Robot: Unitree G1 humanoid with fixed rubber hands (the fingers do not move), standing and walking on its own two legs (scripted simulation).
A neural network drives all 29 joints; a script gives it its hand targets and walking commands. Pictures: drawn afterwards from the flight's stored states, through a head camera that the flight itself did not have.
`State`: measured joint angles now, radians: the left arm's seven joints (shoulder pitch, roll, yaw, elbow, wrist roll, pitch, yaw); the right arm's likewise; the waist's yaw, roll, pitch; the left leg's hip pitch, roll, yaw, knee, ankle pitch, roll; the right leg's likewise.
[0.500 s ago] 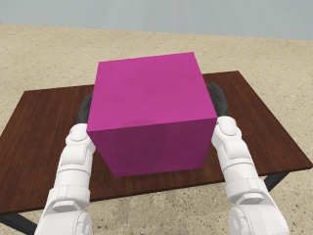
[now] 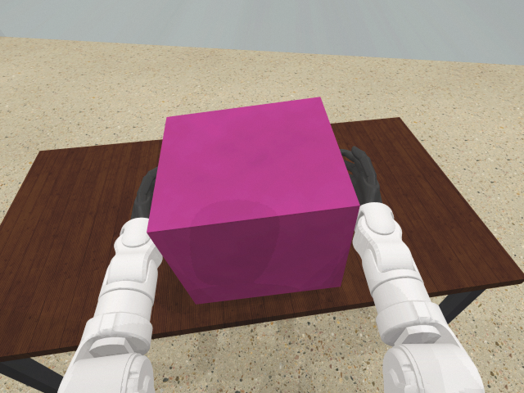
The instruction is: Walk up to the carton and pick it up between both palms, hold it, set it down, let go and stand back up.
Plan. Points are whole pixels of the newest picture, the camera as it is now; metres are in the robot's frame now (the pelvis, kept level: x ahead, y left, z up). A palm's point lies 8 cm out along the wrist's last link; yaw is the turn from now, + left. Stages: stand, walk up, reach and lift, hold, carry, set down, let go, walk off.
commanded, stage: set down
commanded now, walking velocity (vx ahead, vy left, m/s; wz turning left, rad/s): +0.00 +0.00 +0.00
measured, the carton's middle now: (255, 204) +0.41 +0.02 +0.08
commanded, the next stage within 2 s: none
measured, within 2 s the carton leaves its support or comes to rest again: neither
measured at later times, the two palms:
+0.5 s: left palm (157, 219) +0.40 +0.19 +0.05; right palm (358, 197) +0.41 -0.15 +0.08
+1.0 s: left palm (160, 223) +0.41 +0.19 +0.03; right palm (352, 202) +0.42 -0.15 +0.06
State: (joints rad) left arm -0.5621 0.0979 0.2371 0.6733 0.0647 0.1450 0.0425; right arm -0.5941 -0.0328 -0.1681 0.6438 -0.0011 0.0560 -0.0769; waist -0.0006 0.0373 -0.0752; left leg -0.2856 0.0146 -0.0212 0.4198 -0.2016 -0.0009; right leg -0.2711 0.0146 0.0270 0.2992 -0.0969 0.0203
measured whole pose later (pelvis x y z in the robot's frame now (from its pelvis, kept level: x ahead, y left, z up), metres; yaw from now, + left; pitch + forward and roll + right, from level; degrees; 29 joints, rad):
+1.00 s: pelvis +0.04 +0.00 +0.00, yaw +0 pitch +7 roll -2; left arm -0.61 0.10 0.25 1.07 0.06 -0.22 0.07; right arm -0.60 -0.04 -0.18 0.90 0.00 -0.21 -0.06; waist 0.00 0.04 -0.08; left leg -0.29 0.02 -0.02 0.42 -0.26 0.00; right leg -0.27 0.01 0.03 0.30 -0.15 0.02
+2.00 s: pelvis +0.07 +0.01 -0.01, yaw +0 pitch +26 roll -2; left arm -0.74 0.14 0.32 1.36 0.06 -0.61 0.07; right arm -0.66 -0.03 -0.29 1.08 -0.17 -0.53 -0.07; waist 0.00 0.02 -0.09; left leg -0.63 0.01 -0.02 0.43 -0.25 0.00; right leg -0.68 0.01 0.03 0.44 -0.15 0.05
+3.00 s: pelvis +0.02 +0.00 -0.03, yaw +0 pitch +30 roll -1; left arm -0.96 0.19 0.16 1.54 -0.06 -0.55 0.10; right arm -0.91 -0.21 -0.18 1.31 0.07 -0.47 -0.03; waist 0.00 -0.02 -0.22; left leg -0.89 0.00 -0.02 0.63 -0.26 0.00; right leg -0.90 0.00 0.00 0.58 -0.19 0.02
